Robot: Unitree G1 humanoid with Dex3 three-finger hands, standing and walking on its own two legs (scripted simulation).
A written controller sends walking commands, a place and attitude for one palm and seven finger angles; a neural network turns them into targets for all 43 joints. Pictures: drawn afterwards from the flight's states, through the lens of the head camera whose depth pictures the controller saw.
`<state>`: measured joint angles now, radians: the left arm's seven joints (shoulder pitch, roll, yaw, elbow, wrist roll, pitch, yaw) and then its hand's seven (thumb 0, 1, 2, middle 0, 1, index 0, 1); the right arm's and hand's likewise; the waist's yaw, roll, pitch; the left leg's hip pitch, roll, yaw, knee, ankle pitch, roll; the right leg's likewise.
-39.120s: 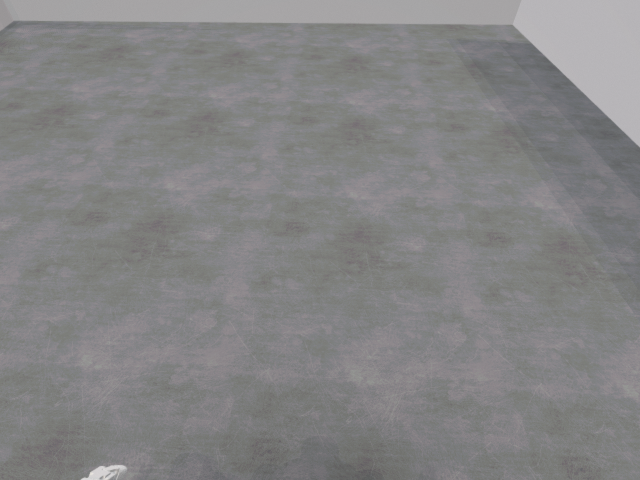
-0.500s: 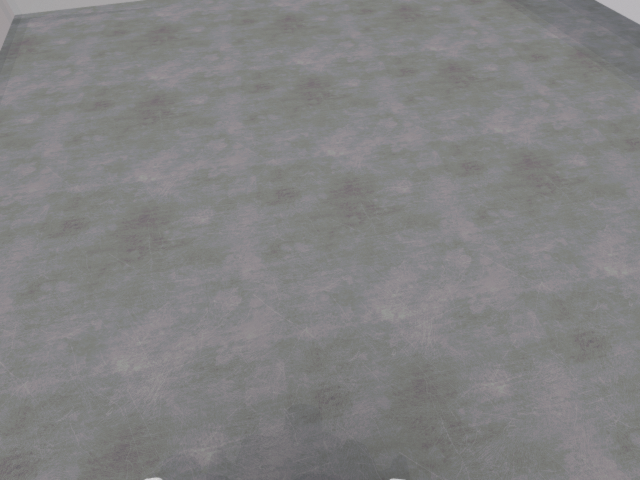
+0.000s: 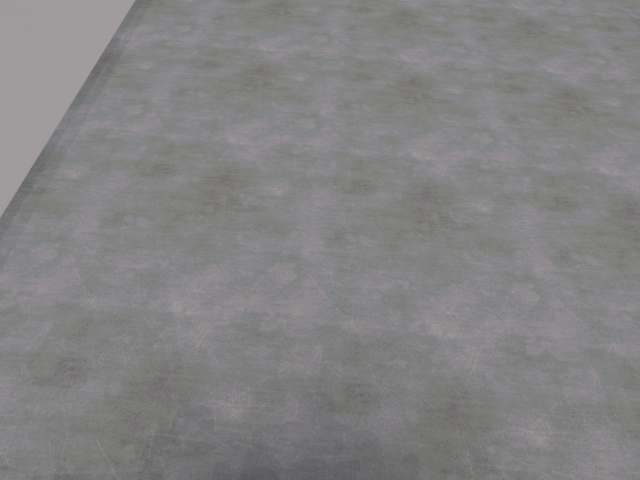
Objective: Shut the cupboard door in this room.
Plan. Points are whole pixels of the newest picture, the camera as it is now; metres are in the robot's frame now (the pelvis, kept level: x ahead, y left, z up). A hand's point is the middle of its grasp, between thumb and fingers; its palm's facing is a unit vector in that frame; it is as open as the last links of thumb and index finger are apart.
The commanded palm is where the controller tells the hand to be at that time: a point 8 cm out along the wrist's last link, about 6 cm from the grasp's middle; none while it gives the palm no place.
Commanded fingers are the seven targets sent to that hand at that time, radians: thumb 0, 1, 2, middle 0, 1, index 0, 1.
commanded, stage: turn or walk to find it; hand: left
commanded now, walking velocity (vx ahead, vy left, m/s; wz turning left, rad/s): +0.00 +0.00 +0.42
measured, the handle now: out of the picture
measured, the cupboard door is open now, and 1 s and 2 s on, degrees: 91 91 91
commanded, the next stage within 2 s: stand and wait in 1.40 s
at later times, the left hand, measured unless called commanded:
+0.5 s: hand out of the picture +0.05 +0.18 -0.14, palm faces +0.21 -0.94 -0.27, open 7.3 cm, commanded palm none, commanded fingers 0.00 0.90 0.90 -0.20 -0.30 -0.20 -0.30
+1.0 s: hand out of the picture -0.09 +0.21 -0.17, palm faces +0.46 -0.85 -0.23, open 7.4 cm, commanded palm none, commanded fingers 0.00 0.90 0.90 -0.20 -0.30 -0.20 -0.30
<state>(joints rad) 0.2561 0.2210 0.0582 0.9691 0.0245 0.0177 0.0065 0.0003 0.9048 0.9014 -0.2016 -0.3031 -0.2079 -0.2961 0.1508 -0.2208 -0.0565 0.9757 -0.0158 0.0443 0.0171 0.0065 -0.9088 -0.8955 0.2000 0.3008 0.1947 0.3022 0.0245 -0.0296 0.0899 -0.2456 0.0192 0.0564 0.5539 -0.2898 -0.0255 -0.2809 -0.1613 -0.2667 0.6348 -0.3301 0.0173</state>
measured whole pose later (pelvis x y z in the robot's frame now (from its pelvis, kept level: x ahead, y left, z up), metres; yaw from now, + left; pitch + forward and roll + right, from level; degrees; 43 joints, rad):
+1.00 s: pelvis -0.03 +0.01 +0.01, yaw +25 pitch +0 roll -1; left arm 0.23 0.26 0.07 1.00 0.02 0.06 0.00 0.00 0.91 0.90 -0.20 -0.30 -0.20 -0.30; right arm 0.14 -0.19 -0.04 0.96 -0.02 0.02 0.00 0.00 -0.91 -0.89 0.20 0.30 0.20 0.30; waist 0.03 -0.03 0.08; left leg -0.23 0.00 0.02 0.51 -0.28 0.04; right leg -0.44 -0.10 -0.08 1.04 -0.45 0.07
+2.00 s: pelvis -0.01 -0.01 +0.01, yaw +46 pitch +1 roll +0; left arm 0.17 0.22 0.06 0.99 0.01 0.05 0.00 0.00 0.91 0.90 -0.20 -0.30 -0.20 -0.30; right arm 0.15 -0.18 -0.04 0.99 -0.03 0.03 0.00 0.00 -0.90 -0.89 0.21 0.30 0.20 0.30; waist 0.01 0.00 0.08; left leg -0.24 -0.02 -0.05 0.47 -0.24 0.01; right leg -0.38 -0.07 -0.05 0.86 -0.47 0.08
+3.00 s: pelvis +0.03 -0.03 +0.00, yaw +74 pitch +0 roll +1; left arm 0.16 0.19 0.03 0.94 0.02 0.00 0.01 0.00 0.91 0.90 -0.20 -0.30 -0.20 -0.30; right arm 0.17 -0.21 -0.06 0.97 -0.02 0.05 0.00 0.00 -0.90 -0.89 0.20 0.30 0.20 0.30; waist -0.01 0.06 0.07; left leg -0.32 -0.03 -0.08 0.70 -0.43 -0.02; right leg -0.28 -0.04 -0.10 0.60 -0.31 -0.01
